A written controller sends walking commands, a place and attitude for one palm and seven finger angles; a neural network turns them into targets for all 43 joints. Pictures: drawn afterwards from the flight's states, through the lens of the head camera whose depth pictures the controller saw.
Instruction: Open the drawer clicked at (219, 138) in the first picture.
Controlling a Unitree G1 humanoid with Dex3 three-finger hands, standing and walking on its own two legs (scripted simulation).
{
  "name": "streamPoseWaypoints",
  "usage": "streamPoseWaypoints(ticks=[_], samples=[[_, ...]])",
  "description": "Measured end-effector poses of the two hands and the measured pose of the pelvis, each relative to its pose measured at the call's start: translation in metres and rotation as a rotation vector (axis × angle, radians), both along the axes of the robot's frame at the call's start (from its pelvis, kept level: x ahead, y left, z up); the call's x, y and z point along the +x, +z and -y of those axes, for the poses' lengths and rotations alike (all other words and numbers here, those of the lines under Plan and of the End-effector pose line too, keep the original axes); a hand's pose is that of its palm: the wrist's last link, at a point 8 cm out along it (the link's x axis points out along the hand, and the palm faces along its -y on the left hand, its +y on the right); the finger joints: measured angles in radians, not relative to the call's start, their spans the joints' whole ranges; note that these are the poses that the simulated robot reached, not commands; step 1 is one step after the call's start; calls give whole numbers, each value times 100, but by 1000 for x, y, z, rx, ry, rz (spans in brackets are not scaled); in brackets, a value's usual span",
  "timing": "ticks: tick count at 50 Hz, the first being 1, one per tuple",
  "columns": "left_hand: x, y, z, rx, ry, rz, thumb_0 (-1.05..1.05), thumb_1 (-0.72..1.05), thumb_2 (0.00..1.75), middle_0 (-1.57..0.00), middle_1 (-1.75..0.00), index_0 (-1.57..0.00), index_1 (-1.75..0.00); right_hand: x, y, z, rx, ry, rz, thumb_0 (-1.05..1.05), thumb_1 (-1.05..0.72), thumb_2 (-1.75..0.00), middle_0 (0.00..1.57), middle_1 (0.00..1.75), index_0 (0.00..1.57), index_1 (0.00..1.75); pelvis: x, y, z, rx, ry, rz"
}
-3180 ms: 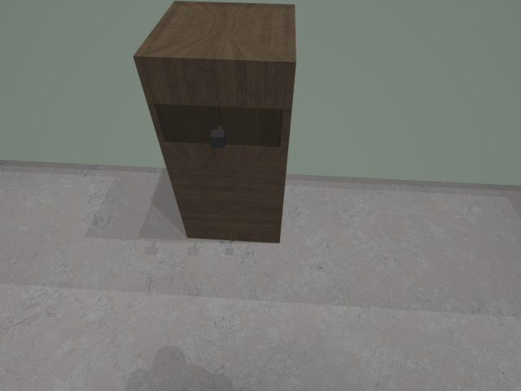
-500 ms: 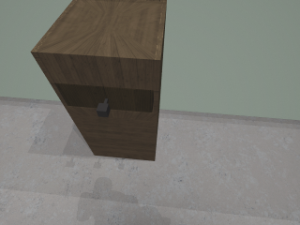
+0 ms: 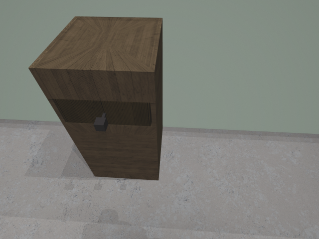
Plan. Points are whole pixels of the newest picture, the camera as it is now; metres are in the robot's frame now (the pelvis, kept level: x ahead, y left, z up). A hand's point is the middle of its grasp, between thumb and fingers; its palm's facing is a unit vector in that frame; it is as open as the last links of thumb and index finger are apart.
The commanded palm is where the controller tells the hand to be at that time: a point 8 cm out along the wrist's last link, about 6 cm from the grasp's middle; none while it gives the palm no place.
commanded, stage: look again from close up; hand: left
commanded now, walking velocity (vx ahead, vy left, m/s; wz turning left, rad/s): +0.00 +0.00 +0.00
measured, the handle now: (102, 120) +0.57 +0.26 -0.13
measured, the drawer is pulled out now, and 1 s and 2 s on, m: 0.00 0.00 0.00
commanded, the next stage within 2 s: raise the hand with hooked fingers in 0.56 s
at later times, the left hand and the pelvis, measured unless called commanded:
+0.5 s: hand out of the picture +0.03 +0.23 -0.18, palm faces +0.00 -0.98 -0.20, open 7.4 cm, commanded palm none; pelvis +0.01 +0.05 -0.01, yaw -2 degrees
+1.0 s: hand (77, 201) +0.22 +0.23 -0.04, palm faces -0.06 -0.34 -0.94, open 8.2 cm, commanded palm +0.16 +0.27 -0.03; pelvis +0.00 +0.04 -0.03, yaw -5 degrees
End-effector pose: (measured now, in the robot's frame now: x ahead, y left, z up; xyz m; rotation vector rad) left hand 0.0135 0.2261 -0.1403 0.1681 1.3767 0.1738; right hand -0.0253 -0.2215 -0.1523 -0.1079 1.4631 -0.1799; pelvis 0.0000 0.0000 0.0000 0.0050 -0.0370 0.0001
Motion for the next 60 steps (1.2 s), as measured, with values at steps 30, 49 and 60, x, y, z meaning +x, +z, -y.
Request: streamPoseWaypoints(ticks=[30, 49, 60], samples=[[10, -13, -55, -22, -41, 8, 1, 91, 90, -19, -30, -20, -30, 35, 6, -57, -26, 41, 103, 1, -93, -90, 20, 30, 20, 30, 16, -7, -56, -3, -31, -34], [197, 159, -21, 840, -835, 902, 1, 72, 82, -20, -42, -21, -42, 193, 41, -14, -52, 108, 757, 1, -91, -90, 20, 30, 20, 30, 2, -27, -39, 50, -84, -160], [122, 118, -33, 1045, -1004, 758, 1, 45, 71, -25, -58, -26, -59, 271, 37, -4, -91, 371, 728, 1, -91, -90, 20, 30, 20, 30, -2, -53, -7, 39, -8, -236]])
